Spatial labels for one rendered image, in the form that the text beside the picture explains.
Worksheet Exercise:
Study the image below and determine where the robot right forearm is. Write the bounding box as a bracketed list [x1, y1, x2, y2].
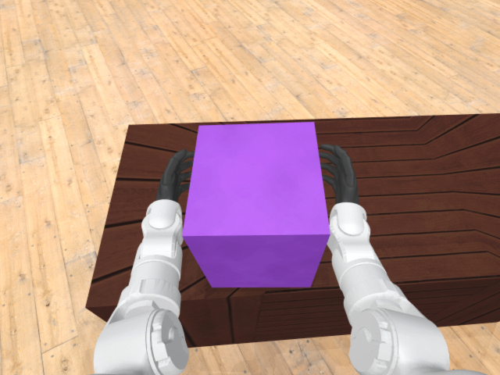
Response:
[327, 202, 449, 356]

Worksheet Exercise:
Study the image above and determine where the robot left upper arm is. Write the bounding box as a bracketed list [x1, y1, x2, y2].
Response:
[90, 309, 189, 375]

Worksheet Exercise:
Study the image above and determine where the robot right upper arm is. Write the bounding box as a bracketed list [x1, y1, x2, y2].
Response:
[348, 307, 487, 375]

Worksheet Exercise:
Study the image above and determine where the carton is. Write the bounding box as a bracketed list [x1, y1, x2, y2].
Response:
[182, 122, 330, 288]

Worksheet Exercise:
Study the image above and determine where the pedestal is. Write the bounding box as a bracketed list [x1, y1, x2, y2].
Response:
[85, 113, 500, 348]

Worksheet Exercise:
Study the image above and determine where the robot left hand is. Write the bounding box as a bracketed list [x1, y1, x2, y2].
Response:
[155, 148, 195, 202]

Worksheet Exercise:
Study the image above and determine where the robot left forearm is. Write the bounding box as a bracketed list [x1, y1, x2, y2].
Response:
[94, 199, 184, 374]

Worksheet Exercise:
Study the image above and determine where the robot right hand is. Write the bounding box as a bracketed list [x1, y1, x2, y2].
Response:
[319, 144, 359, 205]

